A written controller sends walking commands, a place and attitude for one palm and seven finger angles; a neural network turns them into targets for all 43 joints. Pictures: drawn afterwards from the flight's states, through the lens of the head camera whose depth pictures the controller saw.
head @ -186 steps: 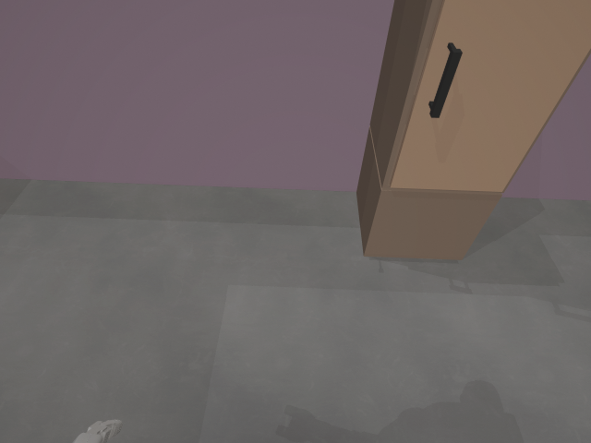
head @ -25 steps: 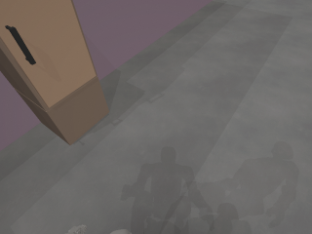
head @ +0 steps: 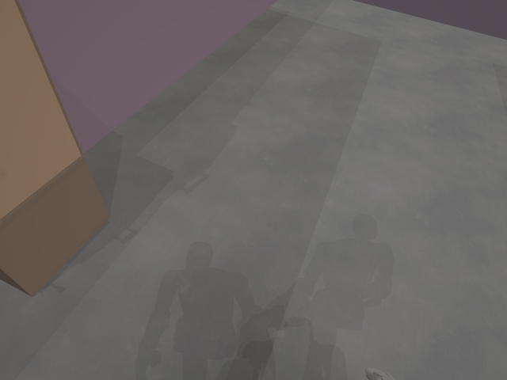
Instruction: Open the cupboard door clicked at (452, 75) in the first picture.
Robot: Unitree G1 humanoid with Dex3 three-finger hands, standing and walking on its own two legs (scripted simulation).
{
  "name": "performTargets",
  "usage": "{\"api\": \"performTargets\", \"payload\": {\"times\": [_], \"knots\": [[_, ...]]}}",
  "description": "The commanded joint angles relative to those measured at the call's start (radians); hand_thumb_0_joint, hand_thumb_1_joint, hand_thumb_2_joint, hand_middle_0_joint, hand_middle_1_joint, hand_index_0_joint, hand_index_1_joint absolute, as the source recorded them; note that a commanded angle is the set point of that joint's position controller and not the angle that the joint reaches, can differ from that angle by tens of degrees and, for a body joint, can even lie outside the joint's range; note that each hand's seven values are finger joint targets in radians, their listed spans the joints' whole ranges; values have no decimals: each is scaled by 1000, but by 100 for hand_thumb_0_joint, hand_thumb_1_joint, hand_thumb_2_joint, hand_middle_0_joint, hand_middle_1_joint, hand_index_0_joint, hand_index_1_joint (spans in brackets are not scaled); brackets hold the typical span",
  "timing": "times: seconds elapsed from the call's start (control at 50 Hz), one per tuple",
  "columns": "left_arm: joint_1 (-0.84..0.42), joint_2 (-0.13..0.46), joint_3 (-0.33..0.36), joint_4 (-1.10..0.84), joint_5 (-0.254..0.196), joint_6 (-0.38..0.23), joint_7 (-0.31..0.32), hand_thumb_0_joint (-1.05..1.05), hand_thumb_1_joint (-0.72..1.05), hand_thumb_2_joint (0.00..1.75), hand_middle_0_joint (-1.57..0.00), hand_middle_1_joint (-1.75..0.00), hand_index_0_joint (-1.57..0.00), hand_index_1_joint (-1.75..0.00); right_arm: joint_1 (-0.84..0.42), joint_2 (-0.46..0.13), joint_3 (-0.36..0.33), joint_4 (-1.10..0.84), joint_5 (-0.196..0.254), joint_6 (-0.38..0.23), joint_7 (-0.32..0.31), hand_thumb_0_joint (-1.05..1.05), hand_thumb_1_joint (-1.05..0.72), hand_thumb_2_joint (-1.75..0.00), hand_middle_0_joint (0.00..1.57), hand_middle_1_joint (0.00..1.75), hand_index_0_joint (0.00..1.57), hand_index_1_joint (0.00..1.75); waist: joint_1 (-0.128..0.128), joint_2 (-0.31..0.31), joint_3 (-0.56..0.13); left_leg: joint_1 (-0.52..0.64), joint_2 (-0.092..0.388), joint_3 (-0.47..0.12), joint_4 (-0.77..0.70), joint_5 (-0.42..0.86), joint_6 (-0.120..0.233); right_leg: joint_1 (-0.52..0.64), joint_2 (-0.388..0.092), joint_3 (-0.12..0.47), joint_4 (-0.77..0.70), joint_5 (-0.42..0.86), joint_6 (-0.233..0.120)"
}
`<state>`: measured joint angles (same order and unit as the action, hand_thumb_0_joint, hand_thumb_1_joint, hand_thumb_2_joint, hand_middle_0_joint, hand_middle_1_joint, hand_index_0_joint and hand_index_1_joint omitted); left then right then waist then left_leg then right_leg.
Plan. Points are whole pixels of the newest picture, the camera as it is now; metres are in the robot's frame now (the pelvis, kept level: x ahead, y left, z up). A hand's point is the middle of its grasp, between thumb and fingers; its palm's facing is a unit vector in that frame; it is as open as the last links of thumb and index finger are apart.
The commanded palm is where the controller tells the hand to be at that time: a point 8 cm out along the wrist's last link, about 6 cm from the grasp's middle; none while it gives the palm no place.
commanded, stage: walk to a spot facing it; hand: left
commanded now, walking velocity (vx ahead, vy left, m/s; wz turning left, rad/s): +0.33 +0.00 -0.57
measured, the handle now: out of the picture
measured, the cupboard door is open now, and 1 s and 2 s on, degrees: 0 0 0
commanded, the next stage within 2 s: turn to face it in 1.32 s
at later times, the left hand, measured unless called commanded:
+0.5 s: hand (232, 256) +0.41 +0.08 -0.18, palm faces -0.35 -0.92 -0.15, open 7.4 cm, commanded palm none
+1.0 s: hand (212, 231) +0.48 +0.14 -0.19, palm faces -0.35 -0.92 -0.18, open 7.4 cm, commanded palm none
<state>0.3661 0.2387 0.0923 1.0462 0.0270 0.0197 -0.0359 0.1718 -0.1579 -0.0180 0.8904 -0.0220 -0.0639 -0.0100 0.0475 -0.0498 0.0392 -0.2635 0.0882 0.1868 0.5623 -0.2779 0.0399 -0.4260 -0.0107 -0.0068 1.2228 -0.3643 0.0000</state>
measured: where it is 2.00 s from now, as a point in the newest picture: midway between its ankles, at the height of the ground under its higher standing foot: (275, 325)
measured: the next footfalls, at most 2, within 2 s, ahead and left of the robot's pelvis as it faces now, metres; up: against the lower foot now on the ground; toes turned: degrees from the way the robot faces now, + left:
right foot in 0.48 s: +0.31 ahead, -0.14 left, +0.00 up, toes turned -25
left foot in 0.94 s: +0.56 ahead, +0.00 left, +0.00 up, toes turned -19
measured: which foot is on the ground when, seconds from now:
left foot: down 0.00-0.48, up 0.50-0.92, down 0.94-1.00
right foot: up 0.00-0.46, down 0.48-0.94, up 0.96-1.00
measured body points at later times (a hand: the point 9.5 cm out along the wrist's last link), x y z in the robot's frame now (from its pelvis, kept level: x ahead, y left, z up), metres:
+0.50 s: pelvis +0.20 -0.04 -0.03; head +0.25 -0.05 +0.42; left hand +0.42 +0.13 -0.16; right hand +0.01 -0.19 -0.16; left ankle +0.04 +0.09 -0.69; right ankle +0.27 -0.13 -0.74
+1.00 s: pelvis +0.41 -0.05 -0.01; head +0.45 -0.03 +0.44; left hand +0.50 +0.18 -0.17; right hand +0.45 -0.32 -0.12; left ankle +0.52 +0.01 -0.74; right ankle +0.28 -0.12 -0.70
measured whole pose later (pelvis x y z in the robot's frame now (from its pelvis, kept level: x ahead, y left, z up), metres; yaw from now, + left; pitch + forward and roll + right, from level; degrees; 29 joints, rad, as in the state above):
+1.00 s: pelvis +0.41 -0.05 -0.01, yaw -30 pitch +0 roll -1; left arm 0.36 0.21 0.07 1.04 0.01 -0.02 0.00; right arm 0.08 -0.16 -0.02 0.90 -0.03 -0.06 0.00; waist 0.08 -0.04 0.06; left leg -0.38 0.09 0.16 0.63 -0.23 0.02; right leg -0.28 0.03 0.03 0.90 -0.50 -0.01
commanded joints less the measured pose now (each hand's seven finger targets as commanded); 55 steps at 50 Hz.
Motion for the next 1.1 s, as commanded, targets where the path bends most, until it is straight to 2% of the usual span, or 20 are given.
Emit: {"api": "performTargets", "payload": {"times": [0.0, 0.16, 0.3, 0.34, 0.38, 0.42, 0.44, 0.46, 0.48, 0.5, 0.56, 0.62, 0.82, 0.86, 0.88, 0.9, 0.92, 0.94, 1.0, 1.08], "knots": [[0, 2, 14, -94, 7, -9, -10, 0, 90, 90, -20, -30, -20, -30, 113, -134, -45, 11, 4, -23, -18, 0, -90, -90, 20, 30, 20, 30, -17, 199, 34, 55, 239, -148, -373, 8, -26, -183, -75, 23, 69, 162, 17], [-197, -18, 8, -156, 12, 5, -14, 0, 90, 90, -20, -30, -20, -30, 280, -113, -47, 90, 5, -33, -24, 0, -90, -90, 20, 30, 20, 30, -60, 139, 69, 256, 258, -41, -357, 318, -1, -384, -99, -18, -65, 254, 40], [-422, -42, -19, -220, 5, -10, -21, 0, 90, 90, -20, -30, -20, -30, 385, -130, -44, 152, -13, -20, -23, 0, -90, -90, 20, 30, 20, 30, -121, 133, 134, 376, 286, 53, -323, 503, 57, -349, -76, -124, -407, 186, 0], [-412, -42, -22, -220, 4, -19, -18, 0, 90, 90, -20, -30, -20, -30, 385, -147, -46, 157, -13, -15, -21, 0, -90, -90, 20, 30, 20, 30, -106, 151, 104, 389, 279, 109, -249, 725, 49, -244, -28, -169, -496, 140, -32], [-301, -16, -12, -191, 6, -28, -11, 0, 90, 90, -20, -30, -20, -30, 354, -178, -55, 148, -9, -13, -19, 0, -90, -90, 20, 30, 20, 30, -51, 185, 23, 416, 279, 161, -83, 1039, 33, -104, 36, -211, -546, 91, -72], [-68, 53, 9, -123, 11, -50, -2, 0, 90, 90, -20, -30, -20, -30, 303, -210, -58, 118, 2, -10, -12, 0, -90, -90, 20, 30, 20, 30, 65, 180, -130, 281, 249, 187, 254, 1005, -20, 284, 68, -212, -675, 170, -108], [57, 153, 31, -88, 13, -61, 8, 0, 90, 90, -20, -30, -20, -30, 307, -177, -52, 95, 18, -7, 4, 0, -90, -90, 20, 30, 20, 30, 117, 37, -259, -18, 195, 179, 535, 572, -59, 639, -109, 8, -701, 247, -180], [141, 249, 50, -76, -5, -67, 29, 0, 90, 90, -20, -30, -20, -30, 310, -106, -41, 51, 28, -13, 1, 0, -90, -90, 20, 30, 20, 30, 113, -148, -385, -351, 1, 73, 889, -300, -119, 856, -405, 572, -749, 489, -327], [108, 273, 56, -82, -28, -54, 41, 0, 90, 90, -20, -30, -20, -30, 208, -125, -48, 26, 26, -9, -7, 0, -90, -90, 20, 30, 20, 30, 108, -50, -346, -417, 21, -95, 961, -298, -88, 793, -424, 572, -840, 494, -352], [19, 222, 40, -99, -29, -57, 42, 0, 90, 90, -20, -30, -20, -30, 184, -121, -52, 25, 19, -11, -1, 0, -90, -90, 20, 30, 20, 30, 71, 19, -186, -423, 74, -136, 927, -162, -79, 623, -376, 409, -860, 506, -297], [-133, 118, 6, -124, -20, -77, 46, 0, 90, 90, -20, -30, -20, -30, 187, -95, -51, 55, -2, 25, -3, 0, -90, -90, 20, 30, 20, 30, -45, 89, -17, -296, 123, -163, 784, -51, -92, 207, -282, 261, -954, 367, -218], [-142, 92, -5, -109, -5, -94, 42, 0, 90, 90, -20, -30, -20, -30, 241, -65, -46, 70, -7, 44, 1, 0, -90, -90, 20, 30, 20, 30, -102, 9, -4, -252, 106, -141, 647, -18, -107, 100, -203, 146, -969, 411, -190], [-18, 106, -1, -85, -4, -92, 42, 0, 90, 90, -20, -30, -20, -30, -78, -79, -39, -48, -2, 15, 26, 0, -90, -90, 20, 30, 20, 30, -4, -79, -2, -235, 21, -97, 155, 56, -103, 258, -175, 210, -894, 479, -178], [-15, 118, 5, -87, -4, -85, 45, 0, 90, 90, -20, -30, -20, -30, -67, -95, -45, -49, 0, 4, 19, 0, -90, -90, 20, 30, 20, 30, -12, -53, -31, -141, -2, -89, 42, 31, -95, 289, -183, 241, -825, 534, -171], [-40, 124, 8, -94, -8, -81, 45, 0, 90, 90, -20, -30, -20, -30, 4, -114, -50, -28, 0, -1, 11, 0, -90, -90, 20, 30, 20, 30, -53, -50, -58, -13, -10, -82, -54, 84, -92, 252, -158, 219, -745, 546, -147], [-48, 102, 8, -106, -15, -79, 43, 0, 90, 90, -20, -30, -20, -30, 113, -165, -61, 7, -6, -8, -1, 0, -90, -90, 20, 30, 20, 30, -100, 20, -125, 229, 25, -114, -132, 167, -73, 135, -99, 180, -579, 511, -103], [-9, 46, 2, -115, -29, -76, 34, 0, 90, 90, -20, -30, -20, -30, 234, -288, -88, 32, -21, -15, -10, 0, -90, -90, 20, 30, 20, 30, -137, 279, -261, 498, 311, -410, -139, 342, 16, -86, 36, 50, -296, 151, -34], [-17, 40, -9, -126, -25, -81, 32, 0, 90, 90, -20, -30, -20, -30, 294, -321, -86, 44, -9, -1, -10, 0, -90, -90, 20, 30, 20, 30, -147, 357, -279, 519, 483, -532, -181, 491, 110, -202, 50, 7, -29, -263, -7], [-79, 56, 10, -115, -6, -50, 22, 0, 90, 90, -20, -30, -20, -30, 113, -183, -49, 1, -3, 4, -16, 0, -90, -90, 20, 30, 20, 30, -86, 177, -59, 188, 382, -312, -250, 398, 76, -204, -57, 25, 91, -105, 23], [-20, -1, 12, -103, -4, 1, 10, 0, 90, 90, -20, -30, -20, -30, 61, -139, -39, 9, 2, 5, -20, 0, -90, -90, 20, 30, 20, 30, -24, 219, -31, 38, 278, -61, -259, 435, 27, -111, -72, -18, 78, 39, 47]]}}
